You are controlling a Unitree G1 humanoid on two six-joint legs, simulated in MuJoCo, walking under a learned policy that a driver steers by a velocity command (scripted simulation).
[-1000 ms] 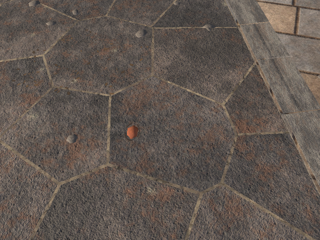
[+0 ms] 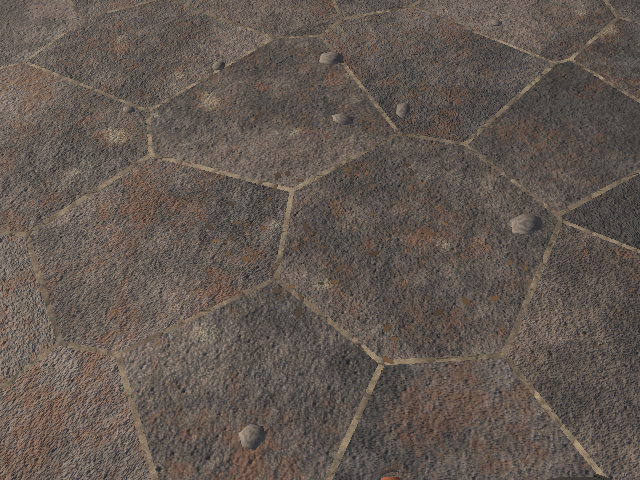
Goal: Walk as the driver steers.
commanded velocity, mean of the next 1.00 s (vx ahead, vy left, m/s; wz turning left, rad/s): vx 0.50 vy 0.00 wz -0.35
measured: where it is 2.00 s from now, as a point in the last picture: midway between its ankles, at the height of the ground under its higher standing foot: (464, 250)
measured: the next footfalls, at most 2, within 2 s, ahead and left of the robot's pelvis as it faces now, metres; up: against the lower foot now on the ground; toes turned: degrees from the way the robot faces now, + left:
left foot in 0.10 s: +0.19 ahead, +0.11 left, +0.00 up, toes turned -1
right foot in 0.60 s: +0.42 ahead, -0.15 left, +0.00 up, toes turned -24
